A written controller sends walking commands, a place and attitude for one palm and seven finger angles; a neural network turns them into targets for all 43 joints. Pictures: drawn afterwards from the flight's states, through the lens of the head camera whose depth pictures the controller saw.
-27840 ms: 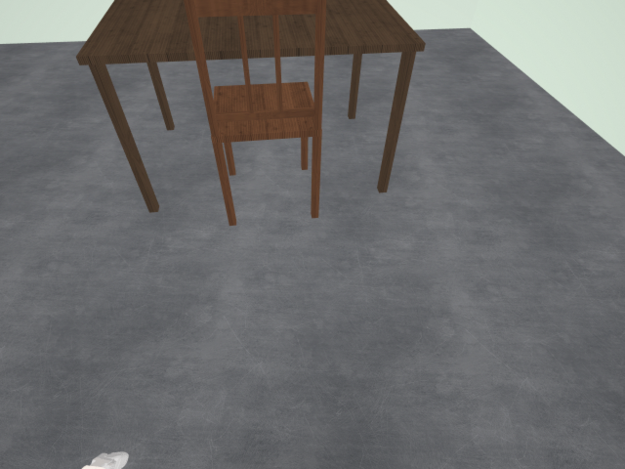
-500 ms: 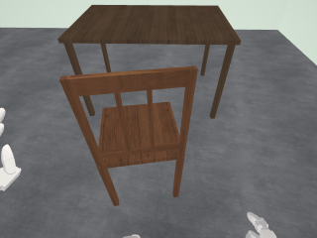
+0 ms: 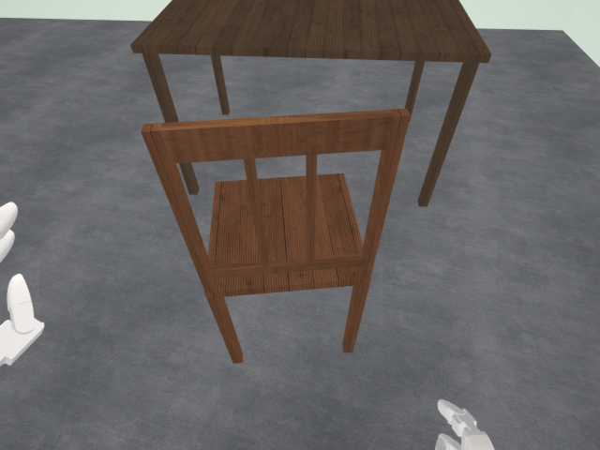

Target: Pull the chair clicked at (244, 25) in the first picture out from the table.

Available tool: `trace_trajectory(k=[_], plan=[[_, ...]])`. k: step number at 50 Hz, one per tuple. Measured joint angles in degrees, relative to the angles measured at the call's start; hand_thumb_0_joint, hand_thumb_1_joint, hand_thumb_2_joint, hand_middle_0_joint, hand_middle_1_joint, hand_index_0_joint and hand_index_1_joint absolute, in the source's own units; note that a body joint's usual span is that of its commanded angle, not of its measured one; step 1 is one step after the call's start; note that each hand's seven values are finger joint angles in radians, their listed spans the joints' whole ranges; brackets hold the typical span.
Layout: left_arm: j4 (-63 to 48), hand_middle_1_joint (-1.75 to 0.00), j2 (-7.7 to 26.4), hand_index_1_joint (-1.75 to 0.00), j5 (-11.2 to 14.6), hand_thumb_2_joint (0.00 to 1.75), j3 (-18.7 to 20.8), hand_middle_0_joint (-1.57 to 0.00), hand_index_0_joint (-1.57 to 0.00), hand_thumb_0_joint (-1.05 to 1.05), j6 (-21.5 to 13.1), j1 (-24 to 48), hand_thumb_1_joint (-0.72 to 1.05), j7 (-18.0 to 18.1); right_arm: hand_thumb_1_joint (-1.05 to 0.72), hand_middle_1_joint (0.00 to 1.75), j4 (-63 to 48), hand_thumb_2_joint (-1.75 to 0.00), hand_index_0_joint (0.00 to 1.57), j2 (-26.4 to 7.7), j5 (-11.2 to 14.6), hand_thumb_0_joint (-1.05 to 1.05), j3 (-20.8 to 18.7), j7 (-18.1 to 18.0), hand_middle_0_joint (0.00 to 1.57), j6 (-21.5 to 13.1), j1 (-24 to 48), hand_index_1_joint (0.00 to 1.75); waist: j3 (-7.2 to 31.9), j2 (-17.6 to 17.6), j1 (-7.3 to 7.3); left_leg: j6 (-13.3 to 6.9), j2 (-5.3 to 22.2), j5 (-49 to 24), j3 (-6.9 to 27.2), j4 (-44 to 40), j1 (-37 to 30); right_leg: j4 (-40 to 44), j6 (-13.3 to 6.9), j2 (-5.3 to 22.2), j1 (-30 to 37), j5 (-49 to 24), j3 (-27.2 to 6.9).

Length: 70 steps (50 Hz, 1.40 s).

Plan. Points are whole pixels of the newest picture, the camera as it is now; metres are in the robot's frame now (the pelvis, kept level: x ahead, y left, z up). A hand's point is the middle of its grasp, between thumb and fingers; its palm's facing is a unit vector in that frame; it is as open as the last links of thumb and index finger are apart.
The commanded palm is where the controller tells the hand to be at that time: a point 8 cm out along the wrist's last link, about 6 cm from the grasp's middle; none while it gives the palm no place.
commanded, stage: let the arm hang, fingers relaxed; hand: left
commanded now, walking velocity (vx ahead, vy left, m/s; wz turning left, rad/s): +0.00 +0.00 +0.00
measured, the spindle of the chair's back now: (258, 218) +0.54 +0.12 -0.06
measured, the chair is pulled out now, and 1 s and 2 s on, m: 0.63 0.63 0.63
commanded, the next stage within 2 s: look to check the result in 1.12 s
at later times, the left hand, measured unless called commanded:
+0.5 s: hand out of the picture +0.04 +0.18 -0.16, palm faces +0.06 -0.97 -0.22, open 7.0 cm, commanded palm none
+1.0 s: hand out of the picture -0.03 +0.15 -0.17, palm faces +0.07 -0.99 -0.15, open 7.4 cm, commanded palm none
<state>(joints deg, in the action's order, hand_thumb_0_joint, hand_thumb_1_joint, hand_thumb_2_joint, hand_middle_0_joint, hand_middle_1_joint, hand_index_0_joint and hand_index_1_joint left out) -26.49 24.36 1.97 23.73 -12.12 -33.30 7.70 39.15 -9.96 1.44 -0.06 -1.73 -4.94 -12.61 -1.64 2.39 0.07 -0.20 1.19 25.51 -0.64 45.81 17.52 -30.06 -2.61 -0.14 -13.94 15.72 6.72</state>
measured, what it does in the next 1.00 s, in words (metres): stands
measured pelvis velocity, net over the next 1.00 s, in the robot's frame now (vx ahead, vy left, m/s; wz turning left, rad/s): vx -0.01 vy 0.00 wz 0.05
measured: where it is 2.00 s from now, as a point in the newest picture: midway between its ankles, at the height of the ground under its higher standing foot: outside the picture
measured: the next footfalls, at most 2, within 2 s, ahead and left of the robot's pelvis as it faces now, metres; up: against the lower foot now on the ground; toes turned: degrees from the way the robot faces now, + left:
none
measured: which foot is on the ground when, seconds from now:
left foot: down 0.00-1.00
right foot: down 0.00-1.00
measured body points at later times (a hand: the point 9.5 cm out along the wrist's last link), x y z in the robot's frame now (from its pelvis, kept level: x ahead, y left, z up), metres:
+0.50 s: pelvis +0.00 -0.01 +0.00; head +0.01 -0.02 +0.45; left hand +0.04 +0.23 -0.14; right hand +0.04 -0.24 -0.15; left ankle +0.00 +0.12 -0.73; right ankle +0.00 -0.09 -0.73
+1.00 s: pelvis -0.01 +0.00 +0.01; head +0.01 -0.01 +0.46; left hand -0.03 +0.20 -0.15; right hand -0.03 -0.20 -0.16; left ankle +0.00 +0.12 -0.73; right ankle +0.00 -0.09 -0.73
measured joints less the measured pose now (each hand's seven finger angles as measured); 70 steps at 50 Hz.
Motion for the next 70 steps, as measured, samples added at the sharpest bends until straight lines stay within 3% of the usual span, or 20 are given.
trace_trajectory(k=[2, 4, 7, 10, 11, 14, 16, 19, 30, 49, 70], plan=[[2.91, -0.30, -1.10, -0.30, -1.23, 0.90, -0.88, -0.21, -0.21, 0.01, 0.39, 0.50, 0.89, -0.36, -0.90, 0.30, 0.38, -0.90, 0.20, -0.60, -0.43, 0.01, -0.29, 0.71, 0.21, -0.10, -0.21, 0.30, 0.98, -1.36, -0.25, -0.37, -0.81, -2.30, -1.15, -4.21, 0.05, 0.14, 0.45, 1.03, -0.19, -0.16, -0.79], [12.84, -0.30, -3.10, -0.30, -2.76, 0.90, -4.98, -0.21, -0.21, 0.00, 3.90, 5.82, 0.89, -2.71, -0.90, 0.30, 0.80, -0.90, 0.20, -2.55, -1.40, 0.01, -1.15, 2.14, 0.20, 0.48, -0.53, 0.30, 2.40, -0.08, 0.05, -0.73, -0.85, -11.59, -0.46, -9.82, 0.46, -4.08, 1.31, 1.94, -2.88, 1.81, 0.10], [33.21, -0.30, -7.62, -0.30, -3.30, 0.90, -11.00, -0.20, -0.20, 0.00, 11.43, 13.37, 0.90, -4.76, -0.90, 0.30, 3.21, -0.90, 0.20, -3.48, -3.22, 0.01, -1.00, 2.37, 0.20, 2.80, 0.81, 0.30, 3.34, -0.46, 1.10, -1.41, -3.14, -5.94, -0.65, -8.21, 2.51, -16.38, 2.74, 2.53, -9.32, 10.99, -4.40], [50.23, -0.30, -11.50, -0.29, -3.83, 0.90, -16.88, -0.19, -0.19, 0.00, 15.66, 16.86, 0.91, -6.53, -0.90, 0.30, 4.78, -0.90, 0.20, -2.22, -4.32, 0.01, 0.37, 2.22, 0.20, 3.89, 1.26, 0.30, 1.72, -3.25, 1.70, -1.02, -4.83, -6.52, -1.48, -8.27, 2.60, -16.04, 3.29, 2.65, -9.46, 9.12, -6.92], [54.51, -0.30, -12.83, -0.29, -3.92, 0.90, -18.86, -0.19, -0.19, 0.01, 15.99, 17.19, 0.91, -7.02, -0.90, 0.30, 5.31, -0.90, 0.20, -1.74, -4.23, 0.01, 0.84, 2.13, 0.20, 4.04, 1.31, 0.30, 0.74, -3.98, 1.67, -0.79, -4.85, -6.47, -1.56, -7.99, 2.48, -13.32, 3.05, 2.38, -8.28, 5.76, -7.01], [65.25, -0.30, -17.68, -0.29, -3.46, 0.90, -24.09, -0.20, -0.19, 0.01, 15.34, 16.27, 0.91, -7.79, -0.90, 0.30, 7.81, -0.90, 0.20, -0.86, -3.07, 0.01, 1.13, 1.88, 0.20, 4.77, 0.78, 0.30, -1.77, -3.16, 1.99, 0.16, -2.86, -6.47, 0.50, -8.31, 1.14, -10.31, 0.48, 0.29, -5.37, 4.98, -4.87], [66.92, -0.30, -18.46, -0.30, -1.71, 0.90, -22.55, -0.21, -0.20, -0.06, 12.78, 16.39, 0.98, -6.55, -0.90, 0.30, 9.63, -0.90, 0.20, 0.09, -2.64, 0.01, 1.00, 1.54, 0.20, 5.16, -0.86, 0.30, -2.12, -3.55, 1.35, 0.82, -2.31, -7.32, 2.15, -9.73, 0.43, -7.65, -0.51, -0.29, -3.60, 4.52, -3.17], [70.52, -0.30, -16.40, -0.30, -2.53, 0.90, -23.06, -0.21, -0.21, -0.09, 12.10, 17.52, 1.02, -6.46, -0.92, 0.30, 12.75, -0.90, 0.20, 0.63, -2.71, 0.00, 0.48, 0.96, 0.20, 5.62, -2.09, 0.30, -2.14, -3.92, 0.24, 1.14, -1.67, -8.91, 2.62, -12.73, -1.69, -3.89, -0.90, -0.98, -1.15, 2.67, -2.75], [81.24, -0.30, -13.32, -0.30, -2.65, 0.90, -23.80, -0.20, -0.20, -0.02, 13.57, 17.02, 0.93, -6.42, -0.91, 0.30, 17.87, -0.90, 0.20, 0.18, -2.63, 0.00, 0.53, 0.61, 0.20, 5.72, -5.58, 0.30, -1.56, -0.67, 0.81, 1.01, -0.72, -12.50, 2.01, -19.14, -5.66, 3.77, -0.71, -2.01, 3.07, -1.98, -3.45], [87.86, -0.30, -17.97, -0.30, -2.47, 0.90, -24.83, -0.20, -0.20, 0.01, 12.95, 14.50, 0.91, -6.12, -0.91, 0.30, 22.95, -0.90, 0.20, 3.57, -2.26, 0.00, 1.34, -0.21, 0.20, 4.70, -8.90, 0.30, -1.21, -1.68, 0.26, 0.47, -1.03, -12.76, 1.29, -20.09, -6.13, 4.57, -0.21, -1.69, 3.28, -2.38, -4.18], [88.02, -0.30, -17.77, -0.30, -2.64, 0.90, -24.19, -0.20, -0.20, 0.01, 12.41, 14.86, 0.91, -5.75, -0.91, 0.30, 22.86, -0.90, 0.20, 3.93, -2.16, 0.00, 1.13, -0.58, 0.20, 3.99, -6.86, 0.30, -1.22, -1.70, 0.12, -0.18, -1.73, -12.72, 0.81, -20.82, -6.53, 4.53, 0.46, -0.99, 3.26, -2.03, -4.67]])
